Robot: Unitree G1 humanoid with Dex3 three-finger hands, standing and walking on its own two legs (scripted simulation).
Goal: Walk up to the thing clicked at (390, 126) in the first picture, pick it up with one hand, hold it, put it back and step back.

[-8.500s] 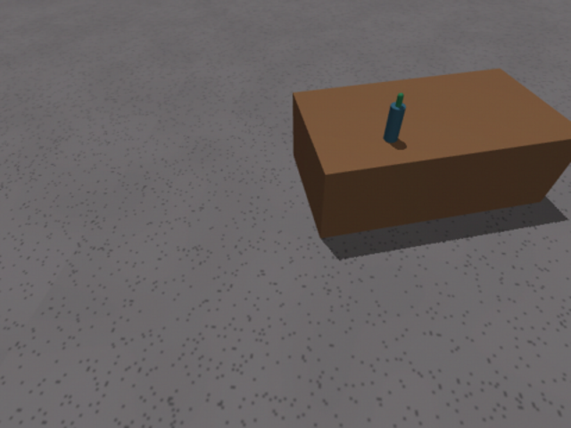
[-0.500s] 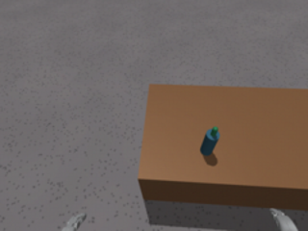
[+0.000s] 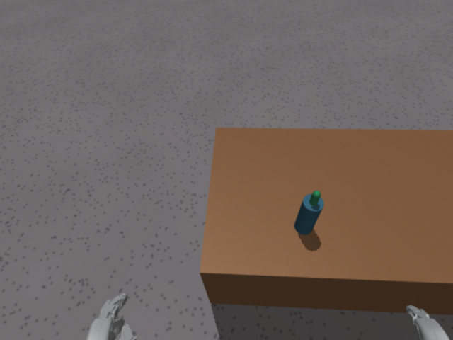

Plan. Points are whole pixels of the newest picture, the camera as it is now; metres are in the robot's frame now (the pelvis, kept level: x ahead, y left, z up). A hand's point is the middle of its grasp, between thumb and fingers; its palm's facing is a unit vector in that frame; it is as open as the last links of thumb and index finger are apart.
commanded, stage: go down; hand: right
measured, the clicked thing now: (309, 211) +0.50 -0.19 -0.25
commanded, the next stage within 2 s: none
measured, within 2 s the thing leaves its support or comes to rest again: neither
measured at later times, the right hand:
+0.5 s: hand out of the picture +0.13 -0.26 -0.11, palm faces +0.08 +0.94 -0.33, open 17.4 cm
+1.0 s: hand out of the picture +0.12 -0.27 -0.10, palm faces +0.12 +0.94 -0.33, open 17.4 cm
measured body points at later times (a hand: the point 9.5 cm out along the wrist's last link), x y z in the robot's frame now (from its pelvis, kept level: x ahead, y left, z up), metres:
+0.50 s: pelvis -0.02 +0.00 -0.02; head +0.02 -0.01 +0.43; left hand +0.14 +0.25 -0.10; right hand +0.12 -0.31 -0.08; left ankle -0.05 +0.13 -0.71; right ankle -0.02 -0.12 -0.71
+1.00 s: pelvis -0.03 +0.00 -0.02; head +0.01 -0.01 +0.42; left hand +0.13 +0.25 -0.10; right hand +0.11 -0.32 -0.07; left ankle -0.05 +0.13 -0.71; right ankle -0.02 -0.12 -0.71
